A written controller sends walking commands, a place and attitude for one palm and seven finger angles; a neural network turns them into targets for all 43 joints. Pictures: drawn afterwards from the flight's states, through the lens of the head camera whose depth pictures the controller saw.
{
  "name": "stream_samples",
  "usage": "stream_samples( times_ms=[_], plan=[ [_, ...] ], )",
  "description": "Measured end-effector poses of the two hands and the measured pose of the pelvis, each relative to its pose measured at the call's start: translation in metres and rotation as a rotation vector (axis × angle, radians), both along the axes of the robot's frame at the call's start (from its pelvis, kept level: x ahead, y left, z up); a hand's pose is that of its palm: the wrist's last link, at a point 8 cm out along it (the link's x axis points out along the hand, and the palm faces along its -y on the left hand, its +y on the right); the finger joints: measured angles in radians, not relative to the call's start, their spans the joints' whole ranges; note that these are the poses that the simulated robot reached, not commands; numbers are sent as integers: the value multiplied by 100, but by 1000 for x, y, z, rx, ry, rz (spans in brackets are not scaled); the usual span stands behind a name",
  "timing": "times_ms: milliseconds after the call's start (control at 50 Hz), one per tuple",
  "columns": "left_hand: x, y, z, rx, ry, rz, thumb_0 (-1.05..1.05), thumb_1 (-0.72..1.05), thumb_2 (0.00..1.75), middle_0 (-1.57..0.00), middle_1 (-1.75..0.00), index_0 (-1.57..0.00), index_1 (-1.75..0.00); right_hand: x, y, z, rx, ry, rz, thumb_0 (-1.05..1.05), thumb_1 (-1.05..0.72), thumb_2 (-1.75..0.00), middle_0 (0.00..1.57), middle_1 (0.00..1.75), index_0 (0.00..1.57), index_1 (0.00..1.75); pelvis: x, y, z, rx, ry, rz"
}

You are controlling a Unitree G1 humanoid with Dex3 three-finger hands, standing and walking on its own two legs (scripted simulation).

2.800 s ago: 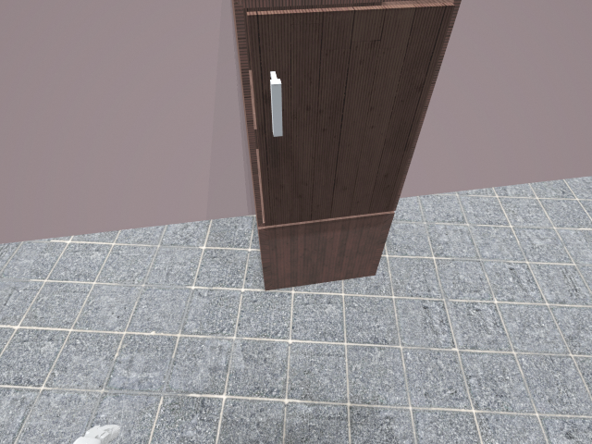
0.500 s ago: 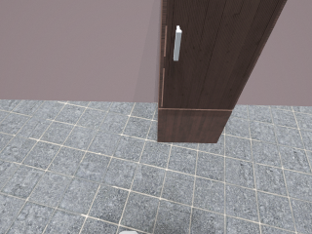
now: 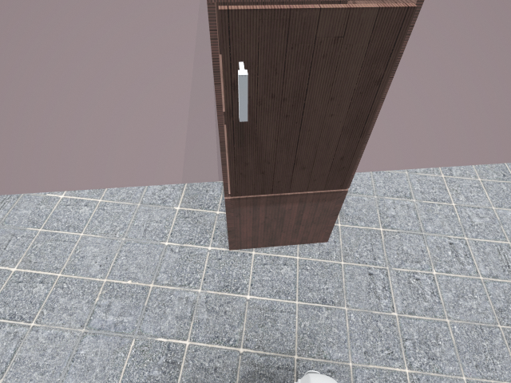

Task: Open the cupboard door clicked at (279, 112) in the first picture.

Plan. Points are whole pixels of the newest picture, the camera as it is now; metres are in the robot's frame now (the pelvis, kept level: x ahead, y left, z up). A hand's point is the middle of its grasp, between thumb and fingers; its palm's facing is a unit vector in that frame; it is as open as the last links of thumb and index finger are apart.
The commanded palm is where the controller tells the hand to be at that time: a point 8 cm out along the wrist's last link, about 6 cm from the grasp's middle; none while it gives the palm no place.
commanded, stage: take the last steps up to it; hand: left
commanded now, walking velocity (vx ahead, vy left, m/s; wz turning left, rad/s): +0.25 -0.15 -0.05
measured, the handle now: (242, 92) +0.71 +0.04 +0.06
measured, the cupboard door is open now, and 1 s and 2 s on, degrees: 0 0 0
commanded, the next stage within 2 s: come to a stop and stand still in 0.26 s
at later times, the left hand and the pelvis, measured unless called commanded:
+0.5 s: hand out of the picture +0.15 +0.10 -0.20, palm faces +0.06 -0.99 -0.12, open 7.3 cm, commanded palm none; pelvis +0.16 -0.06 -0.01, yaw -1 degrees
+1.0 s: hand (224, 355) +0.20 +0.06 -0.16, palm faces +0.06 -0.95 -0.29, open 7.4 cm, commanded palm none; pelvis +0.16 -0.13 +0.00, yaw +1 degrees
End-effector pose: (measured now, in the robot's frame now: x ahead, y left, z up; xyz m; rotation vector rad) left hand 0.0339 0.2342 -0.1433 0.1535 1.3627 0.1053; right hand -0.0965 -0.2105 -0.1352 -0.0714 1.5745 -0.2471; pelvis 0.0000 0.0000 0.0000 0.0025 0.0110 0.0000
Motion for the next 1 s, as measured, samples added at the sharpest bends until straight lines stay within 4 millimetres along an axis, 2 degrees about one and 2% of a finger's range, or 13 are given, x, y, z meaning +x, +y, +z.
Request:
stream_samples(
  times_ms=[80, 140, 180, 240, 340, 400, 460, 520, 580, 700, 780, 860, 1000],
  plan=[
    [61, -21, -5, 34, -93, -30, 1, 92, 90, -20, -30, -20, -30, 8, -24, -16, 31, 76, -26, 1, -91, -90, 21, 30, 20, 30, 31, -28, -15, 0, 2, 3],
    [85, -37, -3, 45, -156, -3, 1, 92, 90, -20, -30, -20, -30, 40, -47, -20, 31, 83, 3, 1, -91, -90, 21, 30, 20, 30, 49, -42, -16, -14, -10, 12],
    [90, -47, 0, 44, -153, 15, 0, 92, 90, -20, -30, -20, -30, 78, -62, -19, 13, 27, 29, 1, -91, -90, 20, 30, 20, 30, 61, -48, -12, -18, -12, 14],
    [90, -58, 0, 44, -108, 27, 0, 93, 90, -20, -30, -20, -30, 147, -80, -15, -20, -109, 62, 1, -91, -90, 20, 29, 20, 30, 81, -55, -6, -25, -7, 16],
    [89, -72, -10, 2, -18, 39, 0, 93, 90, -20, -30, -20, -30, 256, -89, -1, -57, -321, 123, 1, -91, -90, 20, 29, 20, 30, 114, -61, -5, -44, -6, 12],
    [92, -77, -22, -35, 23, 68, 0, 92, 90, -20, -30, -20, -30, 308, -85, 4, -76, -402, 168, 1, -91, -90, 20, 29, 20, 30, 137, -60, -10, -60, -16, 10],
    [99, -81, -33, -57, 62, 87, 1, 92, 90, -20, -30, -20, -30, 341, -79, 5, -92, -443, 192, 0, -91, -90, 20, 29, 20, 30, 156, -60, -16, -43, -27, -7],
    [111, -86, -29, -55, 79, 88, 1, 92, 90, -20, -30, -20, -30, 354, -74, 8, -86, -431, 195, 0, -91, -90, 20, 29, 20, 30, 166, -62, -10, -29, -29, -15],
    [127, -89, -19, -40, 66, 88, 1, 91, 90, -20, -30, -20, -30, 356, -73, 6, -63, -390, 188, 0, -91, -90, 20, 29, 20, 30, 170, -66, -5, -24, -24, -11],
    [155, -92, -6, 28, 16, 72, 1, 91, 90, -20, -30, -20, -30, 352, -103, -1, -48, -350, 155, -1, -93, -90, 21, 30, 20, 30, 168, -86, -2, -19, -18, -10],
    [167, -101, 0, 88, -46, 59, 1, 91, 90, -20, -30, -20, -30, 342, -131, -17, -22, -326, 137, 0, -92, -90, 21, 30, 20, 30, 167, -109, -10, 2, -23, -9],
    [167, -115, 6, 127, -76, 40, 0, 91, 90, -20, -30, -20, -30, 330, -155, -32, -1, -295, 115, 0, -92, -90, 20, 30, 20, 30, 165, -125, -16, 15, -28, -1],
    [157, -129, 23, 128, -84, 57, 1, 91, 90, -21, -30, -20, -30, 305, -170, -23, 10, -238, 132, 1, -91, -90, 20, 29, 20, 30, 160, -132, -2, 36, -17, 12]
  ],
)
